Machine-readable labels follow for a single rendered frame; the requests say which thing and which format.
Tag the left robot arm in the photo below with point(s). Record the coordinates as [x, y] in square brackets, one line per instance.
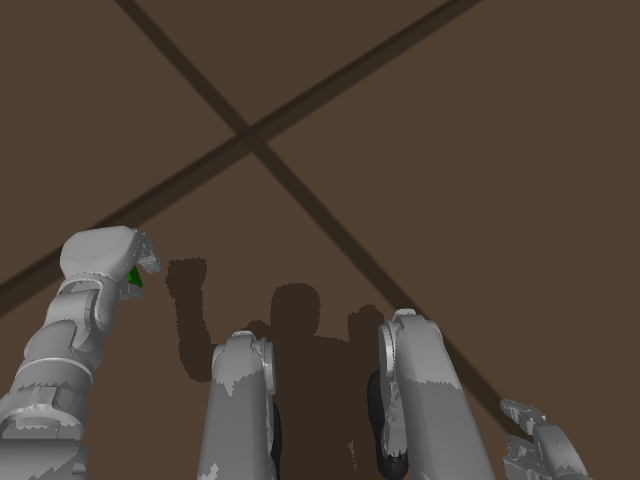
[43, 417]

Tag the left robot hand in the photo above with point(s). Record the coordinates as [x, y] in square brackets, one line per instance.
[110, 252]

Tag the cube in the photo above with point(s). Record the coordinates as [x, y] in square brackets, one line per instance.
[134, 278]

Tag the right robot foot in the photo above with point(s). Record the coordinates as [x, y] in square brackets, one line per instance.
[392, 468]

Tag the right robot hand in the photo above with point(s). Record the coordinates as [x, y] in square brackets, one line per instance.
[552, 454]

